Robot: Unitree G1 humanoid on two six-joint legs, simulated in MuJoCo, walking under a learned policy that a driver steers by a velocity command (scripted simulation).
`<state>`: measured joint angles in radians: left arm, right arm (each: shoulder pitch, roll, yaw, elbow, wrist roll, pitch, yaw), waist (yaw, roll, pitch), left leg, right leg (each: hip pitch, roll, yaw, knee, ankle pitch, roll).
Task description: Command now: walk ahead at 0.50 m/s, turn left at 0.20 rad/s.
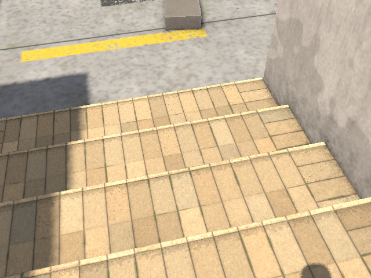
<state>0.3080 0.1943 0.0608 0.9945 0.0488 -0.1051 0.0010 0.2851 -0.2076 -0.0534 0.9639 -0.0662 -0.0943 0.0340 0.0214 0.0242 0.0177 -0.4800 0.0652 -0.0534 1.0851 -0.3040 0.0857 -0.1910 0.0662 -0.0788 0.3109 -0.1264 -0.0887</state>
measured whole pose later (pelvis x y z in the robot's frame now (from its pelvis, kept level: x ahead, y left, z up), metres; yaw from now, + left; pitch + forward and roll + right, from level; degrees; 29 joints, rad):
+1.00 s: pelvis +0.67 +0.22 -0.20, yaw +32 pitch +1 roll +4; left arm 0.03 0.21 -0.02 0.84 0.03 -0.12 -0.02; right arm 0.51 -0.21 -0.05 0.99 -0.02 -0.10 0.00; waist -0.09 -0.06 0.02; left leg -0.13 -0.17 -0.10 0.98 -0.73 0.07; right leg -0.42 -0.06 -0.03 0.34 0.38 -0.02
